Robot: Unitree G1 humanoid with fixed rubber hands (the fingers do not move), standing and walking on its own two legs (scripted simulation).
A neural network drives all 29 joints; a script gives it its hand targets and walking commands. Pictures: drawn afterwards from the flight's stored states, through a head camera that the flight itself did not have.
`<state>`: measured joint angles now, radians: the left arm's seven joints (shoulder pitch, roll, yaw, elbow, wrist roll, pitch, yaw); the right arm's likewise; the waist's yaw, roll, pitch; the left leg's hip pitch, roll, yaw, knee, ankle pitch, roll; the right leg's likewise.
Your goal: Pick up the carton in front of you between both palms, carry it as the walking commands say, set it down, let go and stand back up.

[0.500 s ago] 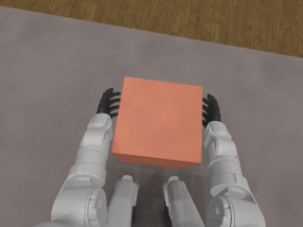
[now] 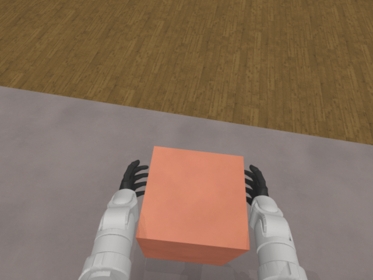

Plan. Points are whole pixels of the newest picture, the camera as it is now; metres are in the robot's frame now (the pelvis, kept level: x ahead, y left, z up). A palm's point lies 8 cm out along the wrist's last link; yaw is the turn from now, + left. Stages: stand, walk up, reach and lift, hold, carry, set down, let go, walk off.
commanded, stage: reach and lift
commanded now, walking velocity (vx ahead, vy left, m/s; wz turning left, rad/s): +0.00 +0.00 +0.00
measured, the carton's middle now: (190, 210) +0.29 +0.00 -0.09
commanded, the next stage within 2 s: hold in 1.20 s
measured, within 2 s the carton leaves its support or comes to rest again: neither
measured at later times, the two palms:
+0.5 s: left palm (121, 189) +0.28 +0.15 +0.04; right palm (267, 194) +0.28 -0.15 +0.04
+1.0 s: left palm (119, 182) +0.29 +0.15 +0.06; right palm (268, 186) +0.29 -0.15 +0.06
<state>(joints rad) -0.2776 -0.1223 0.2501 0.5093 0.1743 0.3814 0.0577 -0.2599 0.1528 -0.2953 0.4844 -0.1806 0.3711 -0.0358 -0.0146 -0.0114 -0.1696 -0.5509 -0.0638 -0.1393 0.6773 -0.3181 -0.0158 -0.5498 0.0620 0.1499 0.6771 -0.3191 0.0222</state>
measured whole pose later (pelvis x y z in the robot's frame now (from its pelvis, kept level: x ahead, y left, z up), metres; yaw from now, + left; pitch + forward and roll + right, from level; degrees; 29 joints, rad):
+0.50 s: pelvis -0.02 +0.00 +0.02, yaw +0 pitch -3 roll +0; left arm -0.32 -0.17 0.31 0.41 0.31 0.61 0.00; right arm -0.33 0.17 -0.32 0.41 -0.30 0.60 0.02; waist -0.01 0.00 -0.01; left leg -0.18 -0.05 -0.15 0.46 -0.22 -0.01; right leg -0.18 0.05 0.14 0.45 -0.22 0.02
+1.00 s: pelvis +0.00 +0.00 +0.03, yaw +0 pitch -4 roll +0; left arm -0.25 -0.15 0.22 0.30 0.27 0.67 0.01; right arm -0.26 0.15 -0.24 0.30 -0.27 0.66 0.01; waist -0.01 -0.01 -0.02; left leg -0.10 -0.04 -0.14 0.36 -0.20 -0.01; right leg -0.09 0.03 0.15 0.36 -0.20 0.02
